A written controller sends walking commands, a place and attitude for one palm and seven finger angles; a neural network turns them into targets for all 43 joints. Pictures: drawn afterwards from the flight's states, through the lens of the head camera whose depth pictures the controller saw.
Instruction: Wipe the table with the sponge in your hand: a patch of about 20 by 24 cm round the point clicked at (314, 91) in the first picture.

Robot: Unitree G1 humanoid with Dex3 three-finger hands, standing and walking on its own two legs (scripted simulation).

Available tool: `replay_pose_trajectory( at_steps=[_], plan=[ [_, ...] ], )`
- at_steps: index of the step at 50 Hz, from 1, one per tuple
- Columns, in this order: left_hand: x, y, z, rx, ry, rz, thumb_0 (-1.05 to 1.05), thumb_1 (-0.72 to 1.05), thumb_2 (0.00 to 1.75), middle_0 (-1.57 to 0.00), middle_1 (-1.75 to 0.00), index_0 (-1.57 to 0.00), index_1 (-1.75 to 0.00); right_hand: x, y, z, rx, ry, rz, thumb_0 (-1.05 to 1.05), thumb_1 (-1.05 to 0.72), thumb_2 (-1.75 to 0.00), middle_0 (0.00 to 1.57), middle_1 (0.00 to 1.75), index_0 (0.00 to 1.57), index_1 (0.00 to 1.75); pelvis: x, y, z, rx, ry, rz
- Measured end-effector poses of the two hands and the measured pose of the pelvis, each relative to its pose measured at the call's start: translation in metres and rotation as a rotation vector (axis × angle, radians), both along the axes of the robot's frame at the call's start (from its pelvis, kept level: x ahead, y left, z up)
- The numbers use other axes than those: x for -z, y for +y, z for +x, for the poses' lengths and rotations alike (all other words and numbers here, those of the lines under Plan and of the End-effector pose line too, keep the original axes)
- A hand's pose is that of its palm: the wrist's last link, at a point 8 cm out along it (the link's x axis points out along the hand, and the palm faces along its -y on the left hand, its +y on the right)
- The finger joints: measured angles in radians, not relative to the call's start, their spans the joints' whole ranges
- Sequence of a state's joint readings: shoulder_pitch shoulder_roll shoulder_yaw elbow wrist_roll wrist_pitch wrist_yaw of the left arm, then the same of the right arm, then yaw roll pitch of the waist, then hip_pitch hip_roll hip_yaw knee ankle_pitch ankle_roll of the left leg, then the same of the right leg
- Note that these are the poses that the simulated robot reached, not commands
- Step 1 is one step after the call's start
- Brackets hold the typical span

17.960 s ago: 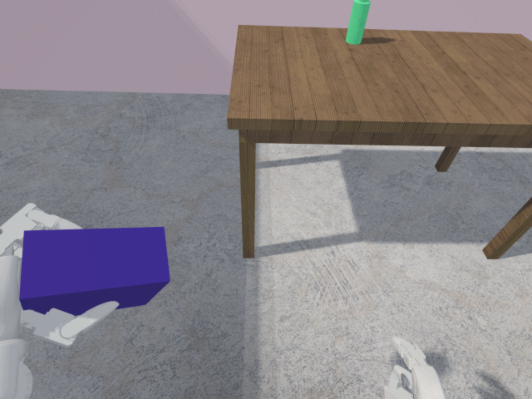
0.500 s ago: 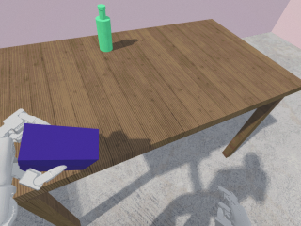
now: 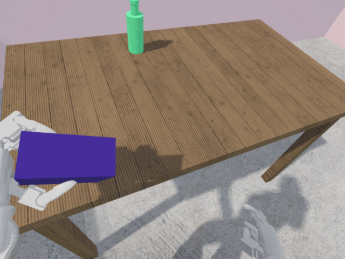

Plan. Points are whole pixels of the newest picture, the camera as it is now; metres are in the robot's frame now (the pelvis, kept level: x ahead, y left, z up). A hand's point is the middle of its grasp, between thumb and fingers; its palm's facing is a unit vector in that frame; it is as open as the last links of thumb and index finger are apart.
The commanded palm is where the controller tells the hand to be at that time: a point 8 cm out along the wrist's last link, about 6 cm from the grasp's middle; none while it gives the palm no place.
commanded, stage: come to a stop and stand still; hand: left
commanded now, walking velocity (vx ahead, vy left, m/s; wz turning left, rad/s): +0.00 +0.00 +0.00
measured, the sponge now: (80, 162) +0.24 +0.20 +0.13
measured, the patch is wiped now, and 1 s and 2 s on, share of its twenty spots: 0.00 0.00 0.00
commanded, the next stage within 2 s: look again from close up in 1.66 s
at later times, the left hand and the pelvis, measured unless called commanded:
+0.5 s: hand (53, 191) +0.18 +0.22 +0.15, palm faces +0.36 -0.85 -0.38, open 10.5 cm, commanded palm +0.13 +0.24 +0.18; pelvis -0.04 -0.03 +0.00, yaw -2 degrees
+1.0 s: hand (40, 195) +0.17 +0.22 +0.17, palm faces +0.38 -0.83 -0.40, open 10.5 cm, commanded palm +0.11 +0.25 +0.18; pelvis -0.06 -0.02 +0.00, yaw -2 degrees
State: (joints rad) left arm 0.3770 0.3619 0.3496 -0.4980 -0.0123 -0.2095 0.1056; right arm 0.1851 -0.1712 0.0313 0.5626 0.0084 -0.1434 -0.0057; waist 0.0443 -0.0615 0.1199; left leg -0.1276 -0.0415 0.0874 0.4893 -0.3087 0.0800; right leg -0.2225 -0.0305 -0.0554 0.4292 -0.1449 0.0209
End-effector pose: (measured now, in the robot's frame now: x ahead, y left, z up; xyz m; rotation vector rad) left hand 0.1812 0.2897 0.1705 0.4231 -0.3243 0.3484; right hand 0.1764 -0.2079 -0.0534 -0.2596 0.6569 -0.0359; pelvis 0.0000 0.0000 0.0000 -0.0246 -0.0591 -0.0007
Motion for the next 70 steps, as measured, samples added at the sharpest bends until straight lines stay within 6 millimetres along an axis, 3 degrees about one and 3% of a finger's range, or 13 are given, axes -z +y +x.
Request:
replay_pose_trajectory(
  at_steps=[5,9,11,16,19,23,31,38,43,47,55,63,70],
  plan=[
    [-0.017,0.0,0.001,0.0,-0.036,0.111,-0.01,-0.53,1.02,-0.7,-1.3,-0.71,-1.3,0.001,-0.001,0.001,-0.025,-0.005,-0.007,0.01,-0.9,-0.9,0.21,0.3,0.2,0.3,0.001,-0.003,-0.001,-0.011,0.003,-0.008],
    [-0.039,0.028,0.012,-0.077,-0.119,0.169,-0.01,-0.53,1.02,-0.7,-1.3,-0.71,-1.3,0.009,-0.001,-0.006,-0.057,0.006,0.023,0.01,-0.9,-0.9,0.21,0.3,0.2,0.3,0.002,-0.009,-0.009,-0.002,0.007,0.01],
    [-0.036,0.025,0.011,-0.097,-0.086,0.128,-0.01,-0.53,1.02,-0.7,-1.31,-0.71,-1.3,0.011,-0.004,-0.011,-0.039,-0.019,0.062,0.01,-0.9,-0.9,0.21,0.3,0.2,0.3,0.003,-0.008,-0.01,0.011,0.003,0.017],
    [-0.009,-0.029,-0.004,0.032,0.052,0.05,-0.01,-0.53,1.02,-0.69,-1.31,-0.7,-1.31,0.022,-0.015,-0.029,0.022,-0.035,0.122,0.01,-0.9,-0.9,0.21,0.3,0.2,0.3,0.005,-0.009,-0.012,0.022,-0.004,0.009],
    [0.008,-0.046,-0.016,0.091,0.094,0.013,-0.01,-0.53,1.02,-0.69,-1.31,-0.7,-1.3,0.023,-0.026,-0.043,0.052,-0.004,0.095,0.01,-0.9,-0.9,0.21,0.3,0.2,0.3,0.006,-0.018,-0.021,0.012,-0.005,0.011],
    [0.015,-0.038,-0.032,0.044,0.095,0.001,-0.01,-0.53,1.02,-0.7,-1.3,-0.71,-1.3,0.015,-0.044,-0.061,0.083,0.01,0.027,0.01,-0.9,-0.9,0.21,0.3,0.2,0.3,0.004,-0.029,-0.034,0.024,-0.009,0.025],
    [-0.014,-0.033,-0.055,-0.047,-0.05,0.025,-0.01,-0.53,1.02,-0.7,-1.3,-0.71,-1.3,0.006,-0.065,-0.076,0.062,-0.025,-0.023,0.01,-0.9,-0.9,0.2,0.3,0.2,0.3,0.001,-0.036,-0.049,0.017,-0.013,0.018],
    [0.0,-0.046,-0.049,0.037,-0.013,-0.01,0.0,-0.53,1.02,-0.7,-1.31,-0.71,-1.3,0.003,-0.062,-0.083,0.076,-0.043,-0.026,0.01,-0.9,-0.9,0.2,0.3,0.2,0.3,0.002,-0.032,-0.059,0.038,-0.006,0.006],
    [0.01,-0.038,-0.046,0.055,0.048,0.008,0.0,-0.53,1.02,-0.7,-1.3,-0.71,-1.3,0.002,-0.052,-0.096,0.103,-0.027,-0.015,0.01,-0.9,-0.9,0.21,0.3,0.2,0.3,0.001,-0.027,-0.062,0.046,-0.011,0.002],
    [0.001,-0.03,-0.05,0.037,0.021,0.057,-0.01,-0.53,1.02,-0.7,-1.3,-0.71,-1.3,0.007,-0.044,-0.101,0.093,0.002,0.0,0.01,-0.9,-0.9,0.21,0.3,0.2,0.3,0.002,-0.025,-0.06,0.034,-0.022,0.009],
    [-0.008,-0.02,-0.051,-0.009,-0.03,0.047,-0.01,-0.53,1.02,-0.7,-1.31,-0.71,-1.3,0.014,-0.03,-0.085,0.038,0.036,0.015,0.02,-0.9,-0.9,0.21,0.3,0.2,0.3,0.001,-0.019,-0.045,0.018,-0.013,0.002],
    [0.008,-0.017,-0.025,-0.014,0.031,-0.006,-0.01,-0.53,1.02,-0.7,-1.31,-0.71,-1.3,0.005,-0.023,-0.05,0.026,0.001,0.007,0.01,-0.9,-0.9,0.21,0.3,0.2,0.3,-0.002,-0.014,-0.027,0.014,0.003,0.006],
    [-0.005,-0.017,-0.007,0.017,-0.002,0.026,-0.01,-0.53,1.02,-0.7,-1.31,-0.71,-1.3,-0.001,-0.02,-0.019,0.019,-0.019,0.001,0.01,-0.9,-0.9,0.21,0.3,0.2,0.3,-0.003,-0.012,-0.011,0.005,0.015,0.003]
  ],
)
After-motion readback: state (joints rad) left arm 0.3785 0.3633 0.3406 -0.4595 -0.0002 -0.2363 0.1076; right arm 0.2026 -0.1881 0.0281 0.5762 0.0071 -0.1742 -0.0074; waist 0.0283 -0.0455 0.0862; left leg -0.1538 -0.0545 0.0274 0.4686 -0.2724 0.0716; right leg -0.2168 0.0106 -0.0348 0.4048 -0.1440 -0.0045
